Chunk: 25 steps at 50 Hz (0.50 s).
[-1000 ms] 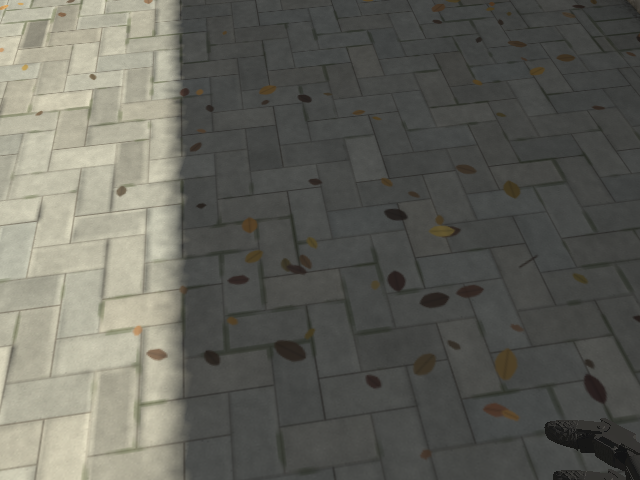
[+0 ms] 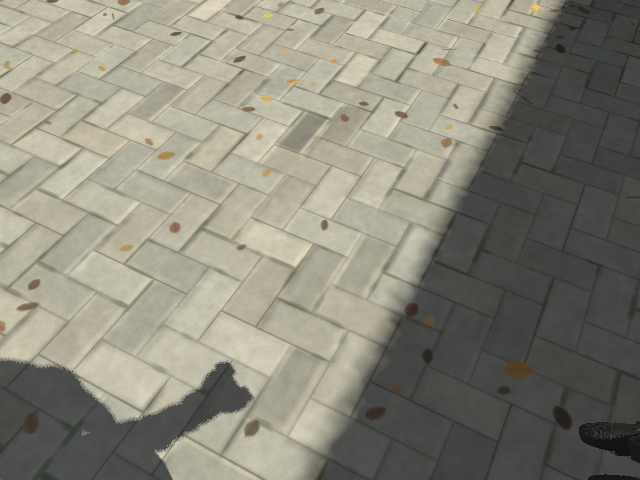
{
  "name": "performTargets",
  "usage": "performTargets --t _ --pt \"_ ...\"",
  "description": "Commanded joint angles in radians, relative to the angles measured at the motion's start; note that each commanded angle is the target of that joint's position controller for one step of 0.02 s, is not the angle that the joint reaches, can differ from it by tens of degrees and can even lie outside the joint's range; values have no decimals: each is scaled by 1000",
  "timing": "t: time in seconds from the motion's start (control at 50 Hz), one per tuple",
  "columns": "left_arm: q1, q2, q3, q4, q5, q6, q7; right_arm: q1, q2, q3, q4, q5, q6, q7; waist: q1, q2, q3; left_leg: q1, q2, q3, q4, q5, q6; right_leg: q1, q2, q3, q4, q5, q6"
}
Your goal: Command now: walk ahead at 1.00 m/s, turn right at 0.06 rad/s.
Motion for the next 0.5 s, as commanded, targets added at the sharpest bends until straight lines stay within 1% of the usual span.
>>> performTargets --t 0.02,0.04,0.06,0.08,0.1,0.12,0.14,0.16,0.18,0.2,0.22,0.24,0.26,0.28,0.3,0.32,0.34,0.36,0.38,0.4,0.42,0.46,0.48,0.5 --pt "-167 125 9 -116 -17 -36 0 -63 15 32 -74 -18 -41 31 -100 -16 157 191 -2 9 -255 232 -18 -310 -242 205 -271 216 -208" --pt "-136 146 12 -107 -20 -36 2 -93 3 29 -80 -12 -49 38 -93 -21 155 256 -24 17 -308 259 -24 -299 -250 197 -283 237 -205" --pt "-106 161 13 -96 -23 -31 4 -109 -17 22 -83 -5 -55 40 -91 -35 147 286 -41 20 -354 256 -27 -248 -263 196 -268 274 -197" --pt "-81 166 11 -85 -22 -22 5 -102 -43 9 -83 -1 -58 37 -102 -54 122 318 -58 21 -391 229 -24 -175 -275 193 -219 380 -181" --pt "-60 174 7 -74 -14 -12 5 -61 -77 -8 -78 1 -59 29 -134 -88 67 388 -86 33 -408 178 -11 -113 -277 183 -123 577 -162" --pt "-45 186 4 -61 -2 0 5 52 -118 -34 -58 5 -56 18 -209 -125 -29 548 -127 63 -410 103 9 -101 -251 159 55 764 -138" --pt "-53 188 -3 -60 8 5 7 220 -146 -54 -26 5 -44 1 -318 -157 -129 810 -112 70 -368 67 12 -236 -214 133 305 798 -101" --pt "-29 87 -35 -86 39 0 10 419 -227 -78 6 -9 -29 -24 -371 -46 -299 1133 117 -178 -319 -101 40 -478 -153 128 687 460 -55" --pt "139 -76 -76 -111 -22 -19 10 439 -288 -80 24 -46 -35 -11 -240 304 -521 1267 318 -722 -580 -585 160 -664 -38 201 1021 -162 -47" --pt "22 21 -54 -117 -62 -20 15 425 -184 -59 36 -30 -36 -6 -268 227 -400 1176 289 -803 -730 -682 133 -777 -69 224 1139 -128 -52" --pt "-95 48 -42 -148 -73 -16 22 375 -131 -46 58 -17 -40 -8 -265 167 -212 1067 281 -636 -726 -540 116 -883 -104 184 1172 -62 -47" --pt "-149 40 -44 -155 -51 -9 27 324 -97 -40 71 -22 -43 -7 -234 67 -127 929 261 -485 -714 -332 114 -866 -153 168 1137 1 -47" --pt "-167 32 -37 -156 -28 3 24 274 -56 -34 85 -40 -48 -5 -187 45 -71 795 222 -360 -728 -204 111 -809 -187 166 1087 45 -49" --pt "-140 11 -35 -151 -31 23 14 230 -14 -28 96 -51 -55 -6 -138 86 -57 710 206 -274 -745 -134 112 -745 -217 181 1065 63 -48" --pt "-140 -11 -35 -151 -39 46 7 192 18 -24 106 -43 -58 -6 -113 88 -32 661 196 -189 -773 -82 109 -720 -233 180 1040 48 -47" --pt "-160 -32 -37 -161 -42 68 5 160 28 -25 117 -30 -60 -8 -93 82 12 616 201 -113 -806 -37 99 -731 -248 177 1016 24 -45" --pt "-187 -43 -40 -175 -35 82 4 139 17 -29 124 -24 -64 -11 -81 65 53 582 208 -56 -835 13 95 -753 -256 171 1000 39 -40" --pt "-216 -45 -42 -191 -25 87 2 129 4 -34 129 -24 -67 -17 -74 42 84 568 208 4 -853 67 95 -780 -262 171 971 84 -33" --pt "-232 -42 -42 -204 -19 88 -3 117 -11 -38 131 -28 -69 -23 -62 28 100 558 191 68 -870 96 91 -787 -260 166 924 149 -29" --pt "-249 -37 -43 -214 -17 87 -10 106 -31 -43 131 -31 -70 -30 -52 20 111 550 168 130 -889 107 83 -777 -252 150 863 226 -32" --pt "-276 -27 -44 -222 -16 86 -20 99 -50 -48 131 -30 -71 -35 -51 -2 122 553 144 193 -907 114 71 -756 -241 117 784 299 -42" --pt "-348 -6 -42 -238 -11 79 -41 122 -99 -59 137 -23 -70 -40 -75 -61 135 591 119 279 -932 155 47 -680 -208 41 624 417 -71" --pt "-374 5 -38 -245 -12 75 -50 137 -126 -65 140 -20 -66 -39 -82 -73 136 629 118 307 -928 231 39 -639 -185 5 564 443 -87" --pt "-378 24 -30 -250 -14 73 -56 142 -159 -72 140 -20 -60 -38 -72 -57 120 683 121 324 -891 444 31 -589 -147 -38 526 441 -104"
